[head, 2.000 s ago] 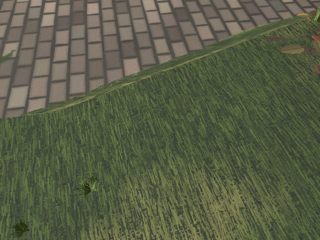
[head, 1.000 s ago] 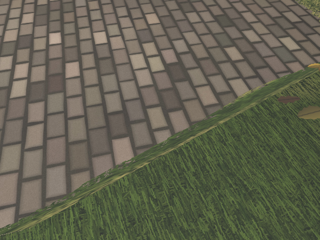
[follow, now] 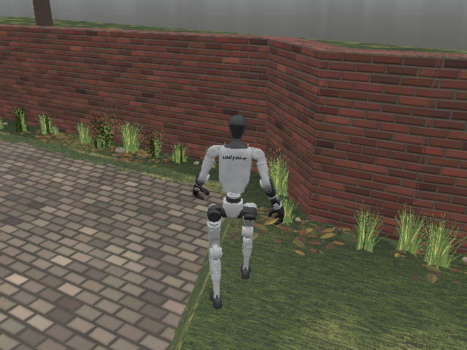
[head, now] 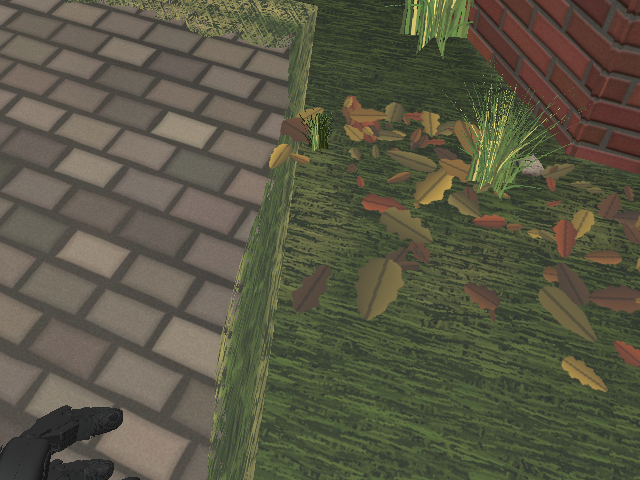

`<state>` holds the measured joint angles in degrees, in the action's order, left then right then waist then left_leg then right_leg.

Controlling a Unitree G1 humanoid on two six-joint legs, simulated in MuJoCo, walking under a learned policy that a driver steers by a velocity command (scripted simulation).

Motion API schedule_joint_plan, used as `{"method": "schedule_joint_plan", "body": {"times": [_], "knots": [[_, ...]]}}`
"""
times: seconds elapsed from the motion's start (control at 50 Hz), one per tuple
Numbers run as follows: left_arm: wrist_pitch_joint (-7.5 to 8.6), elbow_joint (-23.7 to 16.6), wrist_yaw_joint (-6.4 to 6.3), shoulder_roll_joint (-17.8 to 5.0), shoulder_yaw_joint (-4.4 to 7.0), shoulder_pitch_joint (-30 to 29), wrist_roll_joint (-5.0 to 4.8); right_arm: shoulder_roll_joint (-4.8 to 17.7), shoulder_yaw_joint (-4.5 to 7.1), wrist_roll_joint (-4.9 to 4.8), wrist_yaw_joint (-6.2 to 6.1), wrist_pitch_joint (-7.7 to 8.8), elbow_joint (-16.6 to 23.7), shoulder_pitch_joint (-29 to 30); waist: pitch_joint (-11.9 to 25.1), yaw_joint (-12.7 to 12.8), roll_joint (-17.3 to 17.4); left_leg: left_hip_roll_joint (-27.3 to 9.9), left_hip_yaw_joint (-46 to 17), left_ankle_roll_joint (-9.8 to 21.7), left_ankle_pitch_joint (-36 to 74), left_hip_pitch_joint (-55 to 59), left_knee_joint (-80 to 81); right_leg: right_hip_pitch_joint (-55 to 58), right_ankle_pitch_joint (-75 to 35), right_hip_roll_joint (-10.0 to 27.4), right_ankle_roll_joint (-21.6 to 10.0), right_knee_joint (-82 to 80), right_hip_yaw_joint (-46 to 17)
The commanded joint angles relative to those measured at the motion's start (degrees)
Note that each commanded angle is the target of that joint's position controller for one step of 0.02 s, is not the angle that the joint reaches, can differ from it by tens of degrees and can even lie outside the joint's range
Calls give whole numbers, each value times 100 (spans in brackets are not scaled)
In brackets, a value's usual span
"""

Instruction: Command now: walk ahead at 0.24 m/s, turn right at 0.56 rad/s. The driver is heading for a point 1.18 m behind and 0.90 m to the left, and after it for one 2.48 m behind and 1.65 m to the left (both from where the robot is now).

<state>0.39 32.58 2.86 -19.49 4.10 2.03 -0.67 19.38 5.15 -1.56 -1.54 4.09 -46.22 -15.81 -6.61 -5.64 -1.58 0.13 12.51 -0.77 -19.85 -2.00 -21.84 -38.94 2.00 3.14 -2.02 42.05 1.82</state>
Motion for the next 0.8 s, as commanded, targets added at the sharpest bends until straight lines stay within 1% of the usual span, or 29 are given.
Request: {"method": "schedule_joint_plan", "body": {"times": [0.02,0.04,0.06,0.08,0.1,0.12,0.14,0.16,0.18,0.2,0.22,0.26,0.3,0.34,0.38,0.44,0.48,0.5,0.52,0.54,0.56,0.58,0.6,0.62,0.64,0.66,0.68,0.72,0.8], "knots": [[75,-251,101,-356,158,594,72,1012,178,-151,-4,94,474,594,951,719,481,-1331,-548,678,5325,-342,-468,1909,144,-455,-333,-643,143],[136,-132,72,-493,248,1077,85,967,142,-159,13,71,436,538,1144,1008,310,-1227,-500,611,5266,-407,-1181,2593,-197,-630,-506,-1146,151],[182,-48,-23,-671,318,1449,115,774,46,-82,44,76,383,365,1329,1228,9,-930,-380,416,4386,-858,-2248,3441,-1454,-524,-721,-1586,-38],[191,-121,-174,-1073,277,1418,233,97,-201,333,131,75,471,-179,1910,779,-1594,-300,-376,111,-1345,-2466,-4473,5066,-5495,1239,-1411,-861,-1840],[240,-329,-176,-599,13,1248,401,246,-331,95,246,46,155,-943,3661,731,-1390,-104,-1773,2,-2377,-2798,-5622,5750,-5273,2581,-2472,-1083,-3565],[223,-281,-119,-286,-31,1319,369,823,-159,-113,274,-66,86,-412,3382,1076,-292,-233,-2152,-83,-1974,-2681,-5649,5031,-4212,2102,-2173,-1345,-2917],[252,-115,-83,-299,-53,1035,221,729,-161,-155,251,-148,301,63,2545,925,-93,-405,-2043,-159,-1742,-2976,-5178,4462,-3271,1775,-1823,-1541,-2268],[265,3,-91,-199,-94,773,165,548,-193,-72,165,-248,274,231,2051,754,159,-604,-1967,-254,-1521,-2959,-4752,3834,-2522,1576,-1545,-1738,-1947],[254,76,-120,-196,-97,525,196,534,-173,-29,107,-362,238,126,1716,545,-21,-689,-1885,-344,-1329,-2632,-4455,3119,-2086,1428,-1426,-1945,-1619],[214,102,-169,-401,-17,360,249,599,-127,-15,80,-465,189,-53,1516,409,-238,-579,-1610,-439,-1102,-2273,-4504,2494,-1858,1315,-1398,-2189,-1288],[190,103,-237,-514,44,276,285,574,-95,-6,38,-532,171,-188,1474,354,-367,-499,-1447,-509,-980,-2243,-4585,2313,-1690,1326,-1446,-2347,-1098],[166,112,-367,-431,59,180,284,433,-73,16,-28,-637,212,-221,1509,342,-321,-560,-1396,-568,-725,-2342,-4599,2227,-1101,1425,-1477,-2539,-809],[132,175,-482,-329,68,115,253,265,-82,30,-49,-719,348,10,1433,400,-332,-705,-1358,-531,-395,-2495,-4332,2232,-161,1473,-1394,-2715,-558],[88,244,-572,-302,94,47,244,182,-86,53,-22,-757,481,200,1376,428,-442,-753,-1241,-457,-183,-2424,-3908,2234,269,1469,-1286,-2774,-258],[43,306,-611,-344,141,20,223,156,-81,70,42,-761,571,295,1387,453,-494,-735,-1073,-339,-75,-2181,-3400,2290,382,1524,-1191,-2748,12],[-8,450,-581,-456,224,52,102,253,-16,76,159,-790,646,217,1407,399,-602,-653,-838,-67,-128,-1786,-2641,2519,485,1692,-998,-2579,213],[-49,530,-539,-405,244,-87,-64,282,61,103,207,-829,521,-198,1374,135,-437,-411,-605,254,348,-1220,-1544,2457,867,1545,-611,-2014,517],[-90,648,-513,-197,219,75,-129,440,147,169,182,-833,425,-460,1100,84,29,-309,-905,517,683,-941,-863,2064,1407,1200,-239,-1219,784],[-151,658,-491,-5,205,322,-14,1104,308,225,78,-784,529,-565,573,261,1674,-1475,-2894,1069,2399,-713,28,764,2646,437,374,542,1297],[-127,283,-531,-10,198,-200,151,1531,323,349,83,-621,786,-354,387,328,2116,-2093,-4667,1942,2661,-884,467,-508,3671,-402,624,1784,306],[-105,197,-554,-141,226,-613,169,1407,335,436,139,-449,819,-235,574,195,1468,-2016,-4467,1935,1893,-939,694,-647,3422,-412,460,2347,-391],[-85,232,-577,-209,261,-554,92,1341,327,335,136,-333,880,33,577,400,1272,-1727,-4113,1612,1494,-896,713,-664,2760,-345,321,2352,-620],[-82,386,-633,-311,313,-367,129,1120,284,168,101,-327,951,352,643,568,963,-1526,-3765,1301,1421,-859,566,-594,2279,-239,297,2306,-703],[-75,447,-667,-370,341,-278,177,913,219,66,55,-355,1021,548,748,649,989,-1400,-3538,1158,1690,-910,428,-442,1981,-243,327,2252,-729],[-53,461,-647,-330,341,-252,194,758,168,49,6,-380,1081,544,958,673,975,-1262,-3404,1108,2038,-881,314,-242,1754,-329,362,2332,-734],[-22,473,-620,-252,325,-212,168,684,149,60,-34,-403,1118,447,1148,660,891,-1173,-3347,1091,2300,-710,217,-174,1577,-412,393,2302,-764],[6,480,-599,-166,296,-209,139,686,158,65,-72,-420,1146,328,1286,621,820,-1114,-3341,1091,2519,-511,129,-168,1460,-479,425,2163,-799],[52,448,-573,-44,232,-325,100,748,194,37,-134,-454,1189,137,1359,537,829,-1031,-3465,1104,2727,-177,9,-244,1380,-591,504,1611,-886],[114,461,-495,-60,197,-463,45,892,272,26,-186,-555,1396,174,1310,457,1061,-897,-3914,1101,2257,-153,-73,38,1374,-762,620,513,-1023]]}}
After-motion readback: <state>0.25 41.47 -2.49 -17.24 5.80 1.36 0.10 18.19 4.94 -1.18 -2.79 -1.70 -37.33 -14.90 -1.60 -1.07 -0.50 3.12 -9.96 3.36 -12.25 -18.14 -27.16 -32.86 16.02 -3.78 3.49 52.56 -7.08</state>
